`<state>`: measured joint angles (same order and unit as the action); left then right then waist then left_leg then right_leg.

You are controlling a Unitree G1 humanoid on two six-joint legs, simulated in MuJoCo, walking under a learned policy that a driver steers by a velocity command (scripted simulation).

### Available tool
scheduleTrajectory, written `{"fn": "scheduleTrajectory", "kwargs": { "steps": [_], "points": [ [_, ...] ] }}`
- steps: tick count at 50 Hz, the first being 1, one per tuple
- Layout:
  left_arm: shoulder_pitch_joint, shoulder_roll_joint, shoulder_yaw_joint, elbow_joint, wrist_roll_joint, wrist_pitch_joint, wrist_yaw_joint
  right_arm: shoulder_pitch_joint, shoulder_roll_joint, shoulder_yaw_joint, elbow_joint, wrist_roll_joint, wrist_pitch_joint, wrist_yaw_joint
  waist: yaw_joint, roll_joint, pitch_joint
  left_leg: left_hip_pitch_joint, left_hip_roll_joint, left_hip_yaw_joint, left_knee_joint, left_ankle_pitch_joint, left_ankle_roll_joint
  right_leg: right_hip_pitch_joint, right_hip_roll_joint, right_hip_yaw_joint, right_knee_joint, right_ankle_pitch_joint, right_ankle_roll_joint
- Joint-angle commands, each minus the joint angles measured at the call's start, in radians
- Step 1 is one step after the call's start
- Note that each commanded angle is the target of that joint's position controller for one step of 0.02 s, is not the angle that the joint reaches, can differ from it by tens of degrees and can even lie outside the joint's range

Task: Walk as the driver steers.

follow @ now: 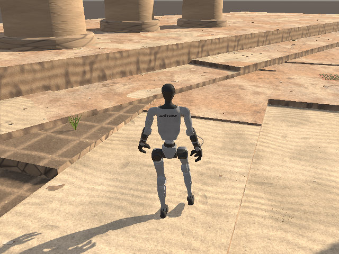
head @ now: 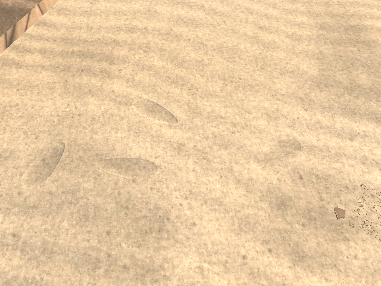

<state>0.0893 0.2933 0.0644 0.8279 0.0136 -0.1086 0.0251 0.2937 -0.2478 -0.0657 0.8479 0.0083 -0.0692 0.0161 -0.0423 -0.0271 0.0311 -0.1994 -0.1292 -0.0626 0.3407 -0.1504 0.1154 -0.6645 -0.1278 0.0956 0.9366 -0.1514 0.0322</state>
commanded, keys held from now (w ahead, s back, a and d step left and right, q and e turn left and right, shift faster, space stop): w+q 0.12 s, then w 0.60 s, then w+e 0.28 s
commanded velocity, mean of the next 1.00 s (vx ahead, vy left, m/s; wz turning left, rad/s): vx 0.50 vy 0.00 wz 0.13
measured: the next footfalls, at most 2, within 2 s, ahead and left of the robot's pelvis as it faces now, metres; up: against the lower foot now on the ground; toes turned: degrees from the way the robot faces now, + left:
right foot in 0.24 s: +0.34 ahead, -0.14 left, +0.00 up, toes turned +10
left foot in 0.76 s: +0.57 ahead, +0.16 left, +0.00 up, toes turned +11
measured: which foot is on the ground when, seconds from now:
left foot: down 0.00-0.26, up 0.28-0.74, down 0.76-1.00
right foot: up 0.00-0.22, down 0.24-0.76, up 0.78-1.00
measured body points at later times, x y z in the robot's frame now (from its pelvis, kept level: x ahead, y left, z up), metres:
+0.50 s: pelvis +0.29 -0.05 +0.00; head +0.32 -0.05 +0.45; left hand +0.28 +0.22 -0.12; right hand +0.48 -0.29 -0.11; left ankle +0.33 +0.12 -0.68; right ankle +0.30 -0.15 -0.74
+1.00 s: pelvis +0.55 +0.07 +0.00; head +0.57 +0.08 +0.45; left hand +0.64 +0.36 -0.12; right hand +0.64 -0.20 -0.11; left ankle +0.53 +0.15 -0.74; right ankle +0.63 -0.10 -0.66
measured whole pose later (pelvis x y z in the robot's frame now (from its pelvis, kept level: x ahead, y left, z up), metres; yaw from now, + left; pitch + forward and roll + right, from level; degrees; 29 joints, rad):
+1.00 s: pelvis +0.55 +0.07 +0.00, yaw +4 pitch +1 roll +1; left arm 0.23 0.31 0.07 0.84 -0.03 -0.04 0.00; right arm 0.29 -0.25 -0.06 0.83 -0.02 -0.10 0.02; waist -0.03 -0.05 0.01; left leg -0.14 -0.04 0.13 0.29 -0.18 0.06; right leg -0.65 -0.10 0.08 1.06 -0.19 0.00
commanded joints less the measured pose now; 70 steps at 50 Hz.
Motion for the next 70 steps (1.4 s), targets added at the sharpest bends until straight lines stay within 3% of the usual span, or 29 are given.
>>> {"fn": "scheduleTrajectory", "kwargs": {
  "steps": [1, 9, 11, 12, 13, 14, 15, 17, 20, 25, 33, 35, 37, 38, 39, 40, 41, 42, 45, 51, 59, 62, 64, 65, 66, 67, 68, 69, 70],
  "points": [
    [-0.05, 0.047, 0.009, -0.071, 0.004, -0.003, 0.001, -0.02, -0.174, -0.04, -0.079, 0.006, -0.014, -0.023, 0.011, 0.081, -0.007, -0.108, 0.209, -0.193, -0.15, 0.076, 0.128, 0.075, 0.052, -0.035, -0.216, 0.198, 0.024],
    [-0.174, 0.083, 0.004, -0.14, -0.018, -0.037, -0.045, 0.09, -0.162, -0.037, -0.047, 0.011, 0.012, -0.04, -0.032, 0.125, -0.029, 0.107, 0.282, -0.318, 0.019, 0.087, 0.09, 0.146, 0.108, -0.023, -0.471, 0.18, -0.014],
    [-0.071, 0.106, 0.015, -0.117, -0.014, -0.047, -0.046, 0.085, -0.156, -0.035, -0.049, 0.005, 0.018, -0.04, 0.026, 0.156, -0.063, 0.133, 0.27, -0.319, 0.106, 0.257, 0.069, 0.287, 0.128, -0.06, -0.519, 0.118, -0.062],
    [0.055, 0.144, 0.03, -0.091, -0.002, -0.052, -0.04, 0.076, -0.125, -0.022, -0.06, -0.001, 0.016, -0.034, 0.084, 0.141, -0.161, 0.094, 0.217, -0.277, 0.262, 0.333, 0.042, 0.49, 0.082, -0.027, -0.502, 0.127, -0.114],
    [0.224, 0.212, 0.048, -0.072, 0.008, -0.051, -0.036, 0.109, -0.087, -0.005, -0.077, -0.016, 0.009, -0.031, 0.13, 0.017, -0.316, -0.093, 0.133, -0.193, 0.547, 0.15, -0.005, 0.803, -0.092, 0.172, -0.447, 0.137, -0.205],
    [0.329, 0.251, 0.067, -0.011, -0.006, -0.031, -0.045, 0.253, -0.038, 0.011, -0.069, 0.018, -0.003, -0.025, 0.089, -0.316, -0.408, -0.434, 0.012, -0.1, 0.841, -0.391, -0.072, 1.07, -0.268, 0.614, -0.571, -0.117, -0.348],
    [0.314, 0.152, 0.042, -0.024, -0.032, -0.027, -0.05, 0.199, -0.138, -0.004, -0.06, 0.034, -0.009, -0.028, 0.12, -0.189, -0.308, -0.561, 0.076, -0.151, 0.947, -0.405, -0.068, 1.025, -0.259, 0.669, -0.632, -0.339, -0.313],
    [0.181, 0.094, 0.019, -0.052, -0.018, -0.015, -0.046, -0.003, -0.167, -0.013, -0.105, 0.016, -0.013, -0.029, 0.114, -0.008, -0.085, -0.574, 0.149, -0.089, 0.93, -0.239, -0.07, 0.751, -0.179, 0.41, -0.675, -0.179, -0.254],
    [0.138, 0.053, 0.003, -0.044, -0.004, -0.013, -0.049, -0.009, -0.114, -0.012, -0.118, 0.003, -0.013, -0.021, 0.051, -0.055, -0.045, -0.469, 0.219, -0.044, 0.787, -0.157, -0.077, 0.582, -0.091, 0.234, -0.735, 0.051, -0.245],
    [0.192, 0.119, 0.02, -0.009, -0.022, -0.007, -0.037, -0.125, -0.062, 0.012, -0.164, -0.007, -0.011, -0.016, 0.068, -0.043, -0.028, -0.482, 0.243, 0.013, 0.518, -0.007, -0.113, 0.545, -0.08, 0.096, -0.796, 0.216, -0.262],
    [0.31, 0.148, 0.021, 0.053, -0.041, 0.024, -0.029, -0.338, -0.079, 0.016, -0.235, 0.012, -0.025, 0.015, 0.118, -0.056, 0.02, -0.383, 0.184, 0.047, 0.203, 0.148, -0.086, 0.633, -0.106, 0.028, -0.752, 0.218, -0.207],
    [0.302, 0.165, 0.026, 0.057, -0.04, 0.036, -0.025, -0.309, -0.105, 0.007, -0.235, 0.01, -0.029, 0.02, 0.082, -0.065, 0.001, -0.312, 0.166, 0.059, 0.167, 0.087, -0.058, 0.677, -0.124, 0.026, -0.689, 0.324, -0.187],
    [0.291, 0.151, 0.018, 0.052, -0.037, 0.044, -0.021, -0.091, -0.173, -0.031, -0.173, 0.001, -0.03, 0.011, -0.032, -0.043, -0.131, 0.029, 0.139, 0.081, 0.129, 0.091, -0.007, 0.606, -0.053, -0.03, -0.425, 0.537, -0.144],
    [0.284, 0.103, -0.004, 0.018, -0.012, 0.04, -0.021, 0.102, -0.252, -0.054, -0.142, -0.015, -0.027, -0.002, -0.105, 0.068, -0.286, 0.34, 0.333, -0.124, 0.165, 0.126, 0.059, 0.395, 0.01, -0.07, -0.112, 0.278, -0.106],
    [0.416, -0.023, -0.041, 0.01, -0.02, 0.019, -0.026, 0.14, -0.316, -0.065, -0.125, -0.016, -0.018, 0.001, -0.04, 0.338, -0.413, 0.622, 0.555, -0.558, 0.061, -0.04, 0.205, 0.029, 0.171, -0.078, 0.215, -0.389, -0.054],
    [0.363, 0.095, -0.012, 0.027, -0.045, 0.006, -0.028, 0.147, -0.215, -0.042, -0.126, -0.007, -0.015, 0.001, -0.082, 0.228, -0.37, 0.567, 0.537, -0.612, -0.006, -0.184, 0.187, -0.077, 0.128, 0.037, 0.334, -0.431, -0.06],
    [0.27, 0.142, 0.005, -0.003, -0.064, 0.0, -0.029, 0.08, -0.179, -0.028, -0.13, -0.004, -0.019, -0.002, -0.071, 0.179, -0.217, 0.434, 0.503, -0.453, -0.029, -0.156, 0.14, -0.128, 0.085, 0.026, 0.345, -0.337, -0.069],
    [0.226, 0.131, 0.005, -0.009, -0.058, 0.003, -0.024, 0.008, -0.151, -0.019, -0.135, -0.008, -0.023, -0.002, -0.037, 0.121, -0.148, 0.299, 0.459, -0.338, -0.06, -0.087, 0.112, -0.09, 0.041, 0.005, 0.305, -0.246, -0.064],
    [0.248, 0.076, 0.009, 0.0, -0.044, 0.042, -0.021, -0.088, -0.096, -0.009, -0.124, -0.022, -0.043, 0.007, 0.041, 0.137, -0.061, 0.076, 0.387, -0.141, -0.168, 0.041, 0.083, 0.037, -0.01, 0.01, 0.219, -0.12, -0.05],
    [0.157, 0.04, 0.011, -0.045, -0.036, 0.063, -0.029, -0.065, -0.134, -0.026, -0.067, -0.029, -0.056, -0.013, 0.048, 0.079, -0.004, 0.072, 0.369, 0.08, -0.22, 0.234, 0.073, -0.046, 0.0, 0.031, 0.025, 0.127, -0.029],
    [-0.097, 0.01, -0.011, -0.168, -0.034, 0.057, -0.08, 0.048, -0.186, -0.04, -0.005, -0.004, -0.012, -0.031, -0.043, 0.052, 0.069, 0.279, 0.409, 0.221, -0.167, 0.346, 0.036, -0.087, 0.033, -0.109, -0.283, 0.17, -0.076],
    [-0.082, 0.038, 0.004, -0.201, -0.036, 0.061, -0.095, 0.032, -0.219, -0.048, -0.01, 0.004, 0.012, -0.04, -0.001, 0.097, 0.021, 0.338, 0.419, 0.263, -0.024, 0.728, 0.007, 0.021, 0.102, -0.189, -0.305, 0.023, -0.123],
    [0.083, 0.099, 0.039, -0.177, -0.04, 0.066, -0.092, 0.011, -0.244, -0.054, -0.019, 0.006, 0.029, -0.051, 0.1, 0.13, -0.084, 0.312, 0.402, 0.285, 0.229, 0.969, -0.019, 0.255, 0.179, -0.228, -0.32, -0.045, -0.172],
    [0.248, 0.16, 0.073, -0.137, -0.04, 0.069, -0.077, -0.006, -0.24, -0.049, -0.028, 0.01, 0.028, -0.055, 0.191, 0.099, -0.165, 0.178, 0.361, 0.303, 0.459, 0.855, -0.057, 0.521, 0.196, -0.19, -0.404, 0.026, -0.216],
    [0.346, 0.261, 0.101, -0.115, -0.038, 0.08, -0.051, 0.032, -0.153, -0.023, -0.062, -0.02, 0.012, -0.051, 0.181, -0.085, -0.256, -0.17, 0.271, 0.3, 0.803, 0.254, -0.107, 0.856, -0.018, 0.161, -0.41, 0.041, -0.309],
    [0.305, 0.298, 0.096, -0.149, -0.035, 0.066, -0.055, 0.066, -0.08, 0.008, -0.106, -0.017, -0.031, -0.033, 0.106, -0.203, -0.389, -0.491, 0.066, 0.089, 1.078, -0.448, -0.142, 1.074, -0.222, 0.729, -0.574, -0.07, -0.5],
    [0.316, 0.207, 0.071, -0.149, -0.029, 0.058, -0.058, -0.057, -0.167, -0.013, -0.127, 0.018, -0.065, -0.014, 0.173, -0.078, -0.355, -0.604, 0.13, -0.048, 1.102, -0.395, -0.119, 1.061, -0.198, 0.655, -0.63, -0.084, -0.443],
    [0.277, 0.163, 0.06, -0.147, -0.029, 0.05, -0.057, -0.108, -0.17, -0.011, -0.149, 0.037, -0.081, -0.008, 0.152, -0.049, -0.224, -0.627, 0.172, -0.033, 1.034, -0.308, -0.097, 0.93, -0.158, 0.494, -0.632, -0.035, -0.399],
    [0.207, 0.139, 0.052, -0.157, -0.033, 0.046, -0.057, -0.107, -0.156, -0.011, -0.138, 0.018, -0.085, -0.015, 0.096, 0.035, -0.141, -0.576, 0.215, -0.026, 0.931, -0.244, -0.097, 0.771, -0.107, 0.382, -0.641, 0.048, -0.359]
  ]
}}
